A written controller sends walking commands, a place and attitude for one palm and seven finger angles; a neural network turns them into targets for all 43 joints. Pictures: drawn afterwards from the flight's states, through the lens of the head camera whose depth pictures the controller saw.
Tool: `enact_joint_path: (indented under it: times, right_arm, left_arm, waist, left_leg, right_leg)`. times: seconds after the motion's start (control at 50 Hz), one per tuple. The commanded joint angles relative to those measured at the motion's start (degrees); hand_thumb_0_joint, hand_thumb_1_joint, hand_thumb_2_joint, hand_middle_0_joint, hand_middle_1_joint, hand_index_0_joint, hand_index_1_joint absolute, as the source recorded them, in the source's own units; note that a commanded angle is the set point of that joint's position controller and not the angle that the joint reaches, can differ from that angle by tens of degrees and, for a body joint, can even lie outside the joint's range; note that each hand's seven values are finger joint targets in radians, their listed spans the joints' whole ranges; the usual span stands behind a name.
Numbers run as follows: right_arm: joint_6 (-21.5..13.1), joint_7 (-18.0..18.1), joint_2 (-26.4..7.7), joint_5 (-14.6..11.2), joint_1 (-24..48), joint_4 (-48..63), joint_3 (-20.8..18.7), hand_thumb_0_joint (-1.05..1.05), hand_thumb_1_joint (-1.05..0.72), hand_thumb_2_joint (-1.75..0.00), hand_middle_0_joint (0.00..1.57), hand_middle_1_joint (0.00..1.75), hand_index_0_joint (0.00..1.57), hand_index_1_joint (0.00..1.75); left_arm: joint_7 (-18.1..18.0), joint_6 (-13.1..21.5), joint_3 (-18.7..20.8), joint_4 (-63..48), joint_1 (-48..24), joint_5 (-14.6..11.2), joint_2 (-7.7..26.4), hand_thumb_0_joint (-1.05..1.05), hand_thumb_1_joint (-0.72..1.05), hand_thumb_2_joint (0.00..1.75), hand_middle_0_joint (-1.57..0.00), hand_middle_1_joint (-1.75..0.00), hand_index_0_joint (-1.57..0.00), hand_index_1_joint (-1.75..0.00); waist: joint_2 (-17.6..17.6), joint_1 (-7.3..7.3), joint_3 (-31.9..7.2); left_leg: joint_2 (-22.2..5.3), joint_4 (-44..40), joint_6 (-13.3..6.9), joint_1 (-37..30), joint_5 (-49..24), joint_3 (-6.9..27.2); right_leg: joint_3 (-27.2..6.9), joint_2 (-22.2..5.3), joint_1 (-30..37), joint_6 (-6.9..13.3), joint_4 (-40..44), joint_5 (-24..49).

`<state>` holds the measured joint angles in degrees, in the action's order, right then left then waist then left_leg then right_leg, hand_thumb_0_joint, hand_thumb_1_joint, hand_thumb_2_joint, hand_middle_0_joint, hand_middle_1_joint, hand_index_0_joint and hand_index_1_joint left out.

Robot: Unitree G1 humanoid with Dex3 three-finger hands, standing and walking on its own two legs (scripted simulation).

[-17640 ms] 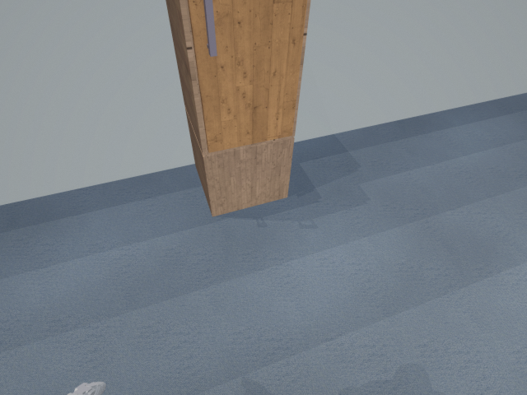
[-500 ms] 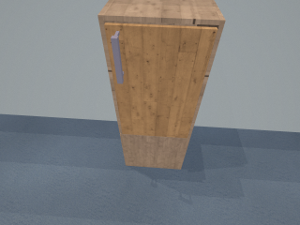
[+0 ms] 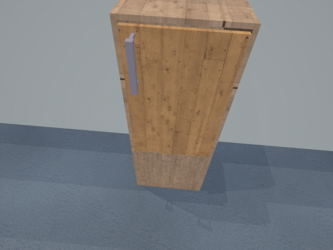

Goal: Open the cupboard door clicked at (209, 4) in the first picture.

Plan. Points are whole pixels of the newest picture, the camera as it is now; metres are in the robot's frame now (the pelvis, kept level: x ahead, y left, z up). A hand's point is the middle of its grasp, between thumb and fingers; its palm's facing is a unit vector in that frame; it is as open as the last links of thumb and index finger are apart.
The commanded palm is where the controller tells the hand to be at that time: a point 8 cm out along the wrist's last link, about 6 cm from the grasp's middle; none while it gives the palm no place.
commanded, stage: raise the hand with hooked fingers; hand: left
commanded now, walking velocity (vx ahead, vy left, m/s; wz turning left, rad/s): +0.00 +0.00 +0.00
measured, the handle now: (133, 65) +0.58 +0.13 +0.15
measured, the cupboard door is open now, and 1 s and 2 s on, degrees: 0 0 0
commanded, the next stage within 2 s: none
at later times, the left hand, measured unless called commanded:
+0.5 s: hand (98, 243) +0.15 +0.16 -0.03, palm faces -0.03 -1.00 +0.00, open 8.5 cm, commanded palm +0.13 +0.23 -0.01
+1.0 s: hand (65, 192) +0.22 +0.22 +0.07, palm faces +0.04 -1.00 -0.06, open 11.5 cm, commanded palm +0.18 +0.27 +0.07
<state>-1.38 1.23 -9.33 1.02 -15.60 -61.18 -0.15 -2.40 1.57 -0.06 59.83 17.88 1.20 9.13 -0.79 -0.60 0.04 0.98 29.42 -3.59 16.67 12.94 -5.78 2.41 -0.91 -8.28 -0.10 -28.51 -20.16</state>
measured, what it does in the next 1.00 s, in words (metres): stands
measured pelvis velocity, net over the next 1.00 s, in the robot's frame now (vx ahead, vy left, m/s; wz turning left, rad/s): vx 0.00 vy -0.02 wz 0.03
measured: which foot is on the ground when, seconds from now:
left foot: down 0.00-1.00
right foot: down 0.00-1.00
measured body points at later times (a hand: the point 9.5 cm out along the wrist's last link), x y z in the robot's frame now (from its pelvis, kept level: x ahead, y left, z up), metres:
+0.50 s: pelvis -0.02 -0.04 -0.05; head +0.00 -0.03 +0.40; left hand +0.14 +0.21 -0.02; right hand +0.20 -0.28 -0.08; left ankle +0.03 +0.08 -0.73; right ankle -0.03 -0.11 -0.73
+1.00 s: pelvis +0.00 -0.02 -0.03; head +0.02 -0.03 +0.42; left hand +0.21 +0.28 +0.08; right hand +0.14 -0.27 -0.11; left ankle +0.03 +0.08 -0.73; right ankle -0.03 -0.11 -0.73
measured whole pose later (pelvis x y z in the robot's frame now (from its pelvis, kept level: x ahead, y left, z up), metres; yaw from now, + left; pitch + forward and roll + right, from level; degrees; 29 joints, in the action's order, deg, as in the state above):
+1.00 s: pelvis +0.00 -0.02 -0.03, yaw +2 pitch +6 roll -1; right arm -13.4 3.9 -15.3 -2.8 -19.1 -33.7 0.6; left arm 24.3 14.9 21.2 1.9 17.2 -23.8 18.9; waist 2.3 -0.4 -4.9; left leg -1.3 45.3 -1.6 31.9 19.5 -2.6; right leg 3.6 2.6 -24.8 2.3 -43.6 -24.8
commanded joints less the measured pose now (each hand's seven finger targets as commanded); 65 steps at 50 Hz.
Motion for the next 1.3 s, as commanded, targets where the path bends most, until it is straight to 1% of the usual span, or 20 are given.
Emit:
enact_joint_path:
  times: [0.0, 0.06, 0.08, 0.1, 0.12, 0.14, 0.16, 0.2, 0.24, 0.32, 0.38, 0.46, 0.58, 0.66, 0.74, 0.84, 0.94, 1.02, 1.14, 1.28]
  right_arm:
    - [-1.35, 0.3, -6.17, -0.32, -1.36, 1.84, -0.78, 0.0, -0.9, -0.9, 0.2, 0.3, 0.2, 0.3]
    - [-1.3, 0.38, -7.02, -0.37, -0.34, 1.59, -0.88, 0.0, -0.9, -0.9, 0.2, 0.3, 0.2, 0.3]
    - [-0.76, 0.14, -7.35, -0.74, 1.86, 5.38, -0.45, 0.0, -0.9, -0.9, 0.2, 0.3, 0.2, 0.3]
    - [-9.0, 1.45, -16.95, -3.67, -0.57, 25.49, -3.64, 0.0, -0.9, -0.9, 0.2, 0.3, 0.2, 0.3]
    - [-15.21, 3.14, -10.82, -3.01, 2.99, 21.78, -0.02, 0.0, -0.9, -0.9, 0.2, 0.3, 0.2, 0.3]
    - [-16.81, 3.9, -10.38, -3.1, 3.63, 18.34, -0.93, 0.0, -0.9, -0.9, 0.2, 0.3, 0.2, 0.3]
    - [-16.58, 2.83, -7.6, -3.89, 1.84, 17.54, -0.49, 0.0, -0.9, -0.9, 0.2, 0.3, 0.2, 0.3]
    - [-16.56, 2.26, -11.22, -3.1, 4.41, 23.68, -2.67, 0.0, -0.9, -0.9, 0.2, 0.3, 0.2, 0.3]
    - [-15.73, 2.04, -11.69, -2.83, 5.22, 26.49, -3.47, 0.0, -0.9, -0.9, 0.2, 0.3, 0.2, 0.3]
    - [-13.63, 0.33, -12.66, -1.82, 9.27, 31.94, -4.99, 0.0, -0.9, -0.9, 0.2, 0.3, 0.2, 0.3]
    - [-13.42, -0.65, -13.44, -2.99, 10.82, 37.62, -5.42, 0.0, -0.9, -0.9, 0.2, 0.3, 0.2, 0.3]
    - [-12.89, 0.91, -11.84, -2.96, 8.46, 41.51, -4.54, 0.0, -0.9, -0.9, 0.2, 0.3, 0.2, 0.3]
    - [-14.87, 3.47, -11.31, -2.81, 4.42, 35.94, -2.56, 0.0, -0.9, -0.9, 0.2, 0.3, 0.2, 0.3]
    - [-15.3, 4.44, -13.73, -4.11, 4.55, 34.13, -2.04, 0.0, -0.9, -0.9, 0.2, 0.3, 0.2, 0.3]
    - [-14.33, 4.79, -14.06, -4.72, 6.5, 36.77, -1.67, 0.0, -0.9, -0.9, 0.2, 0.3, 0.2, 0.3]
    - [-14.78, 3.66, -11.71, -3.83, 6.36, 39.0, -0.84, 0.0, -0.9, -0.9, 0.2, 0.3, 0.2, 0.3]
    - [-16.5, 2.63, -12.81, -4.11, 3.87, 37.52, -1.73, 0.0, -0.9, -0.9, 0.2, 0.3, 0.2, 0.3]
    - [-17.2, 3.3, -14.11, -4.65, 3.13, 37.03, -1.99, 0.0, -0.9, -0.9, 0.2, 0.3, 0.2, 0.3]
    - [-17.52, 4.47, -13.86, -4.17, 4.56, 36.73, -0.75, 0.0, -0.9, -0.9, 0.2, 0.3, 0.2, 0.3]
    - [-16.17, 4.79, -14.27, -5.17, 5.87, 35.99, 0.24, 0.0, -0.9, -0.9, 0.2, 0.3, 0.2, 0.3]
  left_arm:
    - [-0.4, 0.56, 1.16, -1.4, 4.41, -0.14, 6.36, 0.0, 0.9, 0.9, -0.2, -0.3, -0.2, -0.3]
    - [-0.38, 0.42, 1.24, -1.43, 3.51, -0.09, 7.33, 0.0, 0.9, 0.9, -0.2, -0.3, -0.2, -0.3]
    - [-2.35, 0.35, 0.39, -0.54, 5.76, 0.4, 5.2, 0.0, 0.9, 0.9, -0.2, -0.3, -0.2, -0.3]
    - [-2.45, 11.63, 10.35, -92.11, -35.66, -10.38, 21.32, 0.0, 0.88, 0.89, -0.2, -0.32, -0.2, -0.32]
    - [-3.75, 9.19, 8.38, -80.22, -7.28, -6.76, 16.01, 0.0, 0.85, 0.88, -0.2, -0.33, -0.2, -0.33]
    - [-6.35, 6.26, 6.81, -76.1, -4.6, -7.13, 13.35, 0.0, 0.83, 0.87, -0.21, -0.34, -0.21, -0.34]
    - [-5.33, 0.59, -3.24, -59.87, 13.88, -8.3, -3.04, 0.0, 0.81, 0.86, -0.21, -0.36, -0.21, -0.36]
    - [-3.07, 4.47, 2.0, -69.89, 1.96, -10.22, 3.03, 0.0, 0.76, 0.84, -0.21, -0.39, -0.21, -0.39]
    - [1.27, 9.22, 6.88, -55.24, 12.89, -11.06, 4.16, 0.0, 0.71, 0.82, -0.21, -0.42, -0.21, -0.42]
    - [16.66, 23.75, 8.87, -49.65, 20.81, -14.98, 3.21, 0.0, 0.62, 0.78, -0.22, -0.48, -0.22, -0.48]
    - [26.21, 27.16, 14.83, -51.36, 18.27, -17.52, 10.42, 0.0, 0.55, 0.75, -0.22, -0.53, -0.22, -0.53]
    - [25.37, 27.07, 21.04, -71.78, 5.07, -21.34, 16.86, 0.0, 0.46, 0.71, -0.23, -0.58, -0.23, -0.58]
    - [21.59, 34.62, 14.33, -79.85, -8.03, -21.47, 13.7, 0.0, 0.32, 0.65, -0.24, -0.68, -0.24, -0.68]
    - [28.04, 27.8, 15.12, -65.21, -8.27, -21.51, 17.65, 0.0, 0.22, 0.61, -0.25, -0.74, -0.25, -0.74]
    - [32.05, 14.58, 23.4, -58.25, -4.6, -22.86, 24.65, 0.0, 0.13, 0.57, -0.25, -0.8, -0.25, -0.8]
    - [28.23, 13.95, 31.83, -67.02, -3.18, -28.18, 24.47, 0.0, 0.01, 0.52, -0.26, -0.87, -0.26, -0.87]
    - [26.43, 16.75, 23.09, -67.64, -4.29, -25.59, 17.14, 0.0, -0.1, 0.47, -0.27, -0.94, -0.27, -0.94]
    - [27.54, 13.78, 21.34, -66.99, -8.5, -23.24, 20.19, 0.0, -0.2, 0.43, -0.28, -1.0, -0.28, -1.0]
    - [25.19, 13.93, 28.61, -76.34, -19.15, -23.52, 28.41, 0.0, -0.34, 0.37, -0.29, -1.1, -0.29, -1.1]
    - [27.51, 5.15, 24.48, -64.43, -23.28, -23.27, 25.06, 0.0, -0.5, 0.3, -0.3, -1.2, -0.3, -1.2]
  waist:
    - [0.34, 0.85, 0.18]
    - [1.34, 0.83, 0.26]
    - [1.66, 1.21, 5.8]
    - [13.76, -6.34, -24.11]
    - [23.65, 0.89, -24.99]
    - [20.36, -0.07, -21.47]
    - [15.12, -1.68, -10.68]
    - [5.32, -2.43, -2.07]
    - [-6.8, -0.13, 3.65]
    - [-19.52, 2.63, -3.1]
    - [-5.55, 3.78, -7.39]
    - [7.54, 2.86, -16.01]
    - [9.0, -3.94, -9.86]
    - [1.16, -4.22, -6.68]
    - [1.06, 1.6, -12.65]
    - [-2.8, 4.9, -18.62]
    - [0.55, 1.92, -11.96]
    - [3.5, 0.75, -11.43]
    - [8.64, 2.19, -16.33]
    - [8.57, 1.8, -7.2]
  left_leg:
    - [-7.1, -4.85, -0.09, -4.88, -13.62, 8.04]
    - [-7.34, -4.58, -0.13, -5.61, -15.68, 8.01]
    - [-8.35, 3.24, 1.16, -2.63, -17.16, 7.83]
    - [-2.85, -2.42, 2.59, -21.81, -21.85, 9.26]
    - [-6.95, -6.1, 4.54, -30.85, -27.45, 12.39]
    - [-6.28, -8.65, 7.32, -23.11, -21.61, 13.01]
    - [-6.24, -9.88, 5.83, -18.72, -17.14, 13.05]
    - [-5.12, -6.13, 4.37, -7.08, -1.83, 12.53]
    - [-2.3, 0.11, 3.38, 4.38, 4.36, 9.59]
    - [-0.6, 12.81, 3.89, 16.28, -1.08, 5.99]
    - [0.66, 16.81, 3.69, 17.61, 0.25, 4.61]
    - [0.11, 18.94, 2.29, 14.75, 2.22, 4.54]
    - [-1.85, 22.64, 1.19, 14.18, 4.54, 7.76]
    - [-1.74, 22.75, 0.76, 18.46, 5.9, 8.65]
    - [-1.25, 19.05, 0.89, 16.1, 0.65, 8.75]
    - [-1.13, 15.23, 1.69, 11.3, -7.99, 8.85]
    - [-1.12, 12.14, 1.13, 5.1, -8.82, 7.43]
    - [-1.54, 8.79, 0.71, 2.63, -4.3, 7.92]
    - [-2.35, 4.56, 1.54, -5.36, -6.99, 10.4]
    - [-3.16, -1.25, 2.85, -5.08, -0.49, 13.16]
  right_leg:
    - [-4.69, -5.28, -2.84, 2.59, 4.84, 14.89]
    - [-4.39, -5.33, -2.55, 2.47, 4.9, 15.9]
    - [-7.33, -6.25, -7.63, 1.78, 7.8, 19.52]
    - [1.14, -0.89, -7.88, 2.48, 0.91, 22.25]
    - [1.63, 0.46, -11.48, 2.84, -8.02, 10.24]
    - [1.75, 0.87, -13.66, 2.23, -10.96, 2.19]
    - [1.91, 1.1, -18.71, 1.77, -11.91, -0.45]
    - [2.61, 0.93, -19.26, 1.8, -5.58, -1.29]
    - [3.3, 1.33, -19.55, 1.85, -0.16, -1.13]
    - [1.53, 1.44, -24.58, 1.27, -11.32, 6.42]
    - [-2.91, -0.34, -23.17, 1.83, -13.49, 6.37]
    - [-7.09, -0.2, -22.97, 0.94, -12.08, -0.56]
    - [-8.48, 0.8, -29.67, 0.71, -10.6, -3.25]
    - [-12.41, -0.68, -27.28, -2.71, -6.34, -3.65]
    - [-13.33, -3.01, -16.97, -3.83, -5.77, 5.58]
    - [-9.24, -2.17, -8.15, -5.12, -8.49, 27.18]
    - [-3.68, 1.27, -16.92, -2.9, -8.16, 22.27]
    - [-0.82, 2.21, -19.42, -0.55, -6.12, 10.33]
    - [1.61, 3.25, -15.0, 1.87, -5.67, 9.2]
    - [2.72, 3.4, -15.6, 1.9, -2.05, 6.74]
